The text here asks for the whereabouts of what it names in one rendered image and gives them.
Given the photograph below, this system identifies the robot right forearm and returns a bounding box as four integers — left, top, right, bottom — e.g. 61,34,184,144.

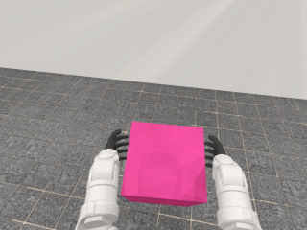
212,154,262,230

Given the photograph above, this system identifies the robot left forearm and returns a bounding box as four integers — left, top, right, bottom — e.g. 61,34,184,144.
75,149,120,230

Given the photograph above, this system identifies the robot right hand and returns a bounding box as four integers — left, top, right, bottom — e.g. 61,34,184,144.
204,135,225,168

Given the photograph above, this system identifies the carton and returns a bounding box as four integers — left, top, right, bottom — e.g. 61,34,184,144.
121,122,207,207

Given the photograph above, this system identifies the robot left hand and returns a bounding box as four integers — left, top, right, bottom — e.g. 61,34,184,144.
105,128,129,161

